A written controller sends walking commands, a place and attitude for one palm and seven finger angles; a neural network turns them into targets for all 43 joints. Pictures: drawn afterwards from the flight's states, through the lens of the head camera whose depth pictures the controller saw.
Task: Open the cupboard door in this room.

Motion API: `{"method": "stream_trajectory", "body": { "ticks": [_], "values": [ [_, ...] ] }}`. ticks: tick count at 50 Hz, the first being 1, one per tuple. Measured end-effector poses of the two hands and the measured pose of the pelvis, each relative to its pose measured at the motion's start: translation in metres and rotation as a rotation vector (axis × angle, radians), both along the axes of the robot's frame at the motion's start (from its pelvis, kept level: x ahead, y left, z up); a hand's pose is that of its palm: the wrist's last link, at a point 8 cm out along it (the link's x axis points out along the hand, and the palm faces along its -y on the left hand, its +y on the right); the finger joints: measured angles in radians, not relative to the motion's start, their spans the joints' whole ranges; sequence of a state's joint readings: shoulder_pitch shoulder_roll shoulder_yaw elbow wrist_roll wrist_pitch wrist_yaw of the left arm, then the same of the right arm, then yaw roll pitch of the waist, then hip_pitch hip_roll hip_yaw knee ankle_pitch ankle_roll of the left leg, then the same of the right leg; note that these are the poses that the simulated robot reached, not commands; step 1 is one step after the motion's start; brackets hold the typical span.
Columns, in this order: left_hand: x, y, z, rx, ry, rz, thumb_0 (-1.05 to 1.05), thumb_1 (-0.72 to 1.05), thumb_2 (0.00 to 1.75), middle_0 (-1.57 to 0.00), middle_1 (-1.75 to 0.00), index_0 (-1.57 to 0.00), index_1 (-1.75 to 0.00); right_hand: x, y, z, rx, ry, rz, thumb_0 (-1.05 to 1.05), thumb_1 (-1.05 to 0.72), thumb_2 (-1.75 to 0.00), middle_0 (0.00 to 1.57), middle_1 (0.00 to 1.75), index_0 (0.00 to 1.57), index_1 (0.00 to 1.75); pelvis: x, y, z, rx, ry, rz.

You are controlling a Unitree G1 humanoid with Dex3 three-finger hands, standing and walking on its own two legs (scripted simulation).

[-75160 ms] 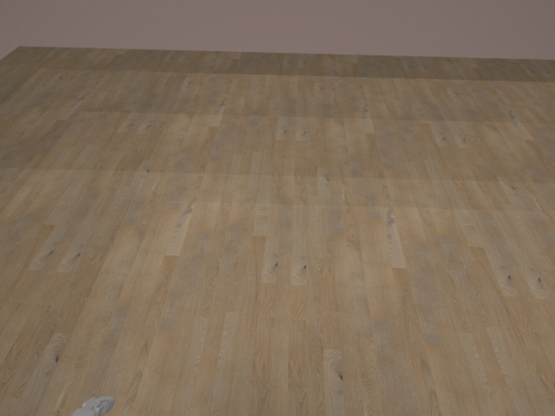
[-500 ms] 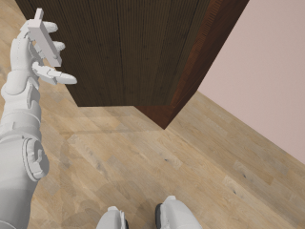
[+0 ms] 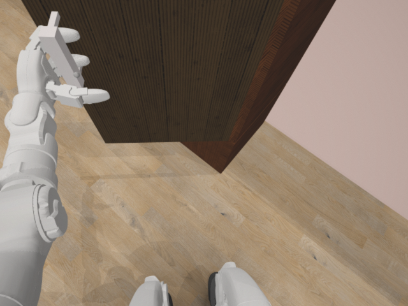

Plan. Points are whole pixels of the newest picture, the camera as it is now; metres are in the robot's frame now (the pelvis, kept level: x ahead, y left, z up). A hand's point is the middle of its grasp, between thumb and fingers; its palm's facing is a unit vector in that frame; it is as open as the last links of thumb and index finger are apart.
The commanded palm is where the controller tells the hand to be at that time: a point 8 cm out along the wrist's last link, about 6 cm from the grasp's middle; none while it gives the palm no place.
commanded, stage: close the thumb around the handle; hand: left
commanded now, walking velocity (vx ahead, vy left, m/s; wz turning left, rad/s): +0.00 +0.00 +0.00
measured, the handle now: (66, 53) +0.58 +0.21 +0.08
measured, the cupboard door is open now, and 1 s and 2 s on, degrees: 43 53 80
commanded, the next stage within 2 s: pull the door open along its arc in 0.48 s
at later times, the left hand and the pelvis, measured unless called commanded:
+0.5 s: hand (76, 74) +0.53 +0.19 +0.08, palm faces +0.00 -1.00 -0.02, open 5.8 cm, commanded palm +0.51 +0.22 +0.08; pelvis +0.00 +0.00 +0.00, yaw +0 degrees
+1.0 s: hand (78, 107) +0.46 +0.18 +0.08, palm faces -0.05 -1.00 -0.01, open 6.0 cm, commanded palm +0.40 +0.23 +0.08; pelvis +0.02 +0.00 +0.02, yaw -2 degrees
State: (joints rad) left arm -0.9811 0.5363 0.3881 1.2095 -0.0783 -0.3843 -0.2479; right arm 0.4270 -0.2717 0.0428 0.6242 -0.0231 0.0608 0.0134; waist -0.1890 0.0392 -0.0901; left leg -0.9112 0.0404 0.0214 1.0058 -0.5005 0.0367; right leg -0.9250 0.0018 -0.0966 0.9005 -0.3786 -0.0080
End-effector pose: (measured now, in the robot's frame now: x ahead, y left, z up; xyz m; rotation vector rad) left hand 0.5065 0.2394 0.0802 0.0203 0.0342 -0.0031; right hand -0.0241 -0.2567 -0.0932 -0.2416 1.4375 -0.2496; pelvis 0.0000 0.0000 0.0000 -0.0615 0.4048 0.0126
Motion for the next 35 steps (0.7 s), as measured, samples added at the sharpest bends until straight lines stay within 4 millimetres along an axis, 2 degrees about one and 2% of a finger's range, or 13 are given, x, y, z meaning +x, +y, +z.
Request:
{"method": "stream_trajectory", "body": {
  "ticks": [20,35],
  "values": [
    [-0.003,0.000,0.000,0.005,0.005,0.009,0.00,0.71,0.82,-0.37,-1.33,-0.35,-1.33,0.013,-0.002,-0.001,0.010,-0.011,0.014,0.00,-0.91,-0.89,0.20,0.30,0.20,0.30,0.005,-0.002,0.002,0.001,-0.008,0.008],
    [-0.001,0.001,0.000,0.003,0.004,-0.006,0.00,0.72,0.80,-0.36,-1.35,-0.35,-1.35,0.011,-0.006,0.000,-0.005,-0.026,-0.005,0.00,-0.91,-0.89,0.20,0.30,0.20,0.30,0.004,-0.003,0.002,0.004,-0.002,-0.008]
  ]
}}
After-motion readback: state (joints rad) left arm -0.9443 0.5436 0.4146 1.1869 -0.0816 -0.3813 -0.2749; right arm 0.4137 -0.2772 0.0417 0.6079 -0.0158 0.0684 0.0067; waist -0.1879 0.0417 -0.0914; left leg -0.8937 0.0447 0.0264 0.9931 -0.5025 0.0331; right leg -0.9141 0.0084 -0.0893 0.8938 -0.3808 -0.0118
